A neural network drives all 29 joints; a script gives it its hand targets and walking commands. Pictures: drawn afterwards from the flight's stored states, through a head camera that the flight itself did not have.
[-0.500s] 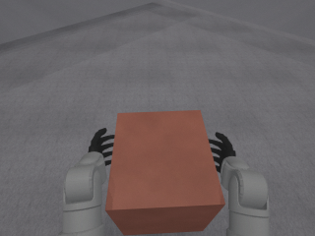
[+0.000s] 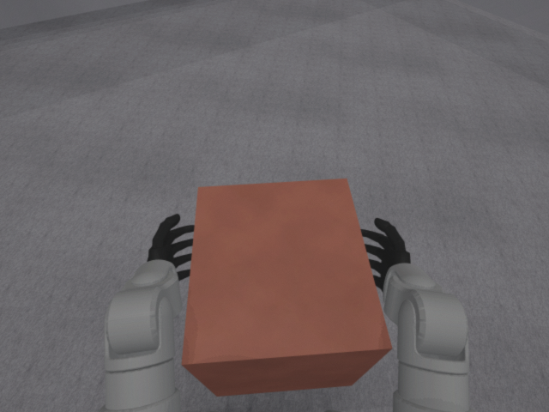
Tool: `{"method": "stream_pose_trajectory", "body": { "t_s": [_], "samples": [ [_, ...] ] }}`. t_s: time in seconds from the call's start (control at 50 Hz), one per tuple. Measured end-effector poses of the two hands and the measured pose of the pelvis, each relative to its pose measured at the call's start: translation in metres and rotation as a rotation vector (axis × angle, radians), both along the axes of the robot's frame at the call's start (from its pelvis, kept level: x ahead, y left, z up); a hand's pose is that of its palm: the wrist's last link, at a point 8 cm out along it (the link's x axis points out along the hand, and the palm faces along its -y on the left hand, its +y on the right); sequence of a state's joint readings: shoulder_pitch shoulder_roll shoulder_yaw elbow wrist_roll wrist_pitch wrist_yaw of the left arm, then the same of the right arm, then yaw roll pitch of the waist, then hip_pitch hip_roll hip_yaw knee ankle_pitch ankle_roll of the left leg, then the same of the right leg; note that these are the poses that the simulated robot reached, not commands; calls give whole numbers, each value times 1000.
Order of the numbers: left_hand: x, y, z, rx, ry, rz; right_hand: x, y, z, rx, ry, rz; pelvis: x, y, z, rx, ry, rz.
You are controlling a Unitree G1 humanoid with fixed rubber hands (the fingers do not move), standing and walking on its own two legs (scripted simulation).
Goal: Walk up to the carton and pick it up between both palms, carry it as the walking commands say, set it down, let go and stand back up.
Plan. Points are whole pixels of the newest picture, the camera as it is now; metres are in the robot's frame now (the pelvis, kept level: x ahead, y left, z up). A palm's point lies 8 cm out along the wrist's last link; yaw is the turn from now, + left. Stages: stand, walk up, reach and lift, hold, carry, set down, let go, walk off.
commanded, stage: carry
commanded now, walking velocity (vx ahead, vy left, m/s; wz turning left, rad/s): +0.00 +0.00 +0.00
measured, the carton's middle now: (279, 292) +0.28 +0.00 +0.00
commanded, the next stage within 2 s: none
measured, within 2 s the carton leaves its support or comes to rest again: neither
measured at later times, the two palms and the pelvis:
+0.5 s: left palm (182, 278) +0.25 +0.12 +0.10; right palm (426, 266) +0.27 -0.19 +0.10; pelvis +0.00 -0.05 +0.02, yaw +4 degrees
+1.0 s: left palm (174, 280) +0.25 +0.13 +0.11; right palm (420, 269) +0.26 -0.18 +0.10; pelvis -0.01 -0.05 +0.02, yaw +4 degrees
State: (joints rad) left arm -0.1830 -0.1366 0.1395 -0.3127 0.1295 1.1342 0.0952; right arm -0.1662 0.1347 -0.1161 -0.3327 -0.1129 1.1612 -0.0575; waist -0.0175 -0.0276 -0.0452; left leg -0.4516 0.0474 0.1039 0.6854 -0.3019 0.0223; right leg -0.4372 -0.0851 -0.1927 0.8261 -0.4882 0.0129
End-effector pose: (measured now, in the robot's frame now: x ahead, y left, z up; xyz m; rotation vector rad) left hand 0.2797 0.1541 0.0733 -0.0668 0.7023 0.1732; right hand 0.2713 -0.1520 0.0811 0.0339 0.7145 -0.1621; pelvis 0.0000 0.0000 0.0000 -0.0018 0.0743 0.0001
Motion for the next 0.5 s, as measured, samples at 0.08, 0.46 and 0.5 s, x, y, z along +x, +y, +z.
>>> {"method": "stream_pose_trajectory", "body": {
  "t_s": [0.08,0.46,0.5],
  "samples": [
    [-14,1,0,12,35,51,2,1,-4,8,35,53,-1,-13,8,-9,2,21],
    [-25,-35,30,30,-19,74,-2,-34,22,17,-20,81,0,-54,15,9,-29,72],
    [-28,-34,32,29,-19,80,-3,-34,23,18,-21,87,-2,-55,16,8,-33,71]
  ]
}}
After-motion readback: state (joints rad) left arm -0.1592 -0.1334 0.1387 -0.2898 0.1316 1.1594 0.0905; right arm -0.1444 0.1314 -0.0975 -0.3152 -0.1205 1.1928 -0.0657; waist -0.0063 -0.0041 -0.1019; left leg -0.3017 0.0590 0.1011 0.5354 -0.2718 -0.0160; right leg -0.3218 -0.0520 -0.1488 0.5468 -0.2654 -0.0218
